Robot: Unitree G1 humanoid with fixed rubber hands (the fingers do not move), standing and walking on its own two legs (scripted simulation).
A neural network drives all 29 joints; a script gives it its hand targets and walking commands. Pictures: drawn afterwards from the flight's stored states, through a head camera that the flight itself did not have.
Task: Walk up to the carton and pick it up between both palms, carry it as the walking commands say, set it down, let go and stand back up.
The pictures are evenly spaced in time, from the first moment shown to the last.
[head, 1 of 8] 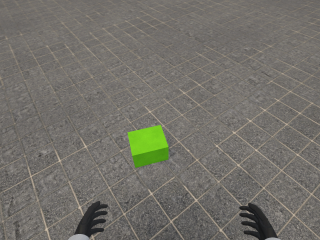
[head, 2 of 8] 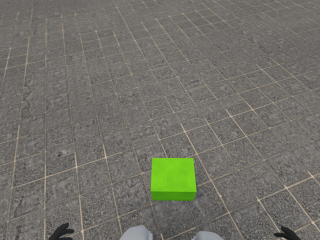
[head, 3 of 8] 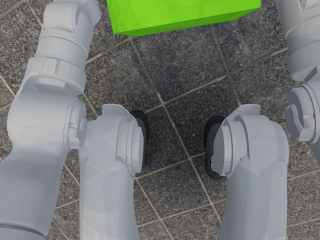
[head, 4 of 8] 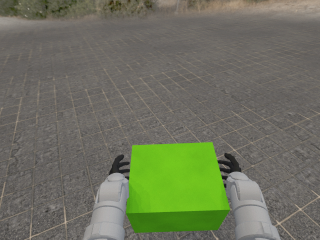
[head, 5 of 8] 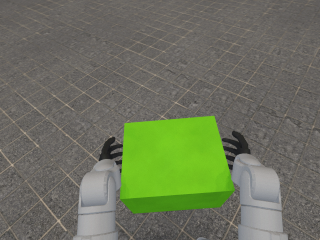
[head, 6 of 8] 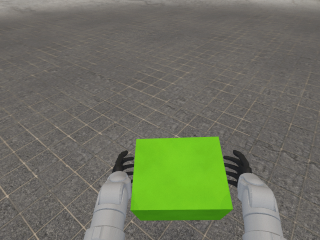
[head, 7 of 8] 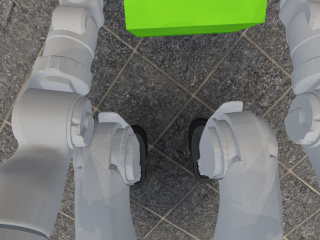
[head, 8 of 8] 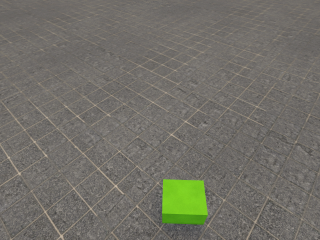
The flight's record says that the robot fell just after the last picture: no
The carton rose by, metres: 0.68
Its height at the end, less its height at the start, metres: +0.00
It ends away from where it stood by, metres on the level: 1.64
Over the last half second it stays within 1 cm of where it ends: yes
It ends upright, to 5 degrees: yes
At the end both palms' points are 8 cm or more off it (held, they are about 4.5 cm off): yes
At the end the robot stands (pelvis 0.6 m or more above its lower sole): yes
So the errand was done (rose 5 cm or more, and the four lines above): yes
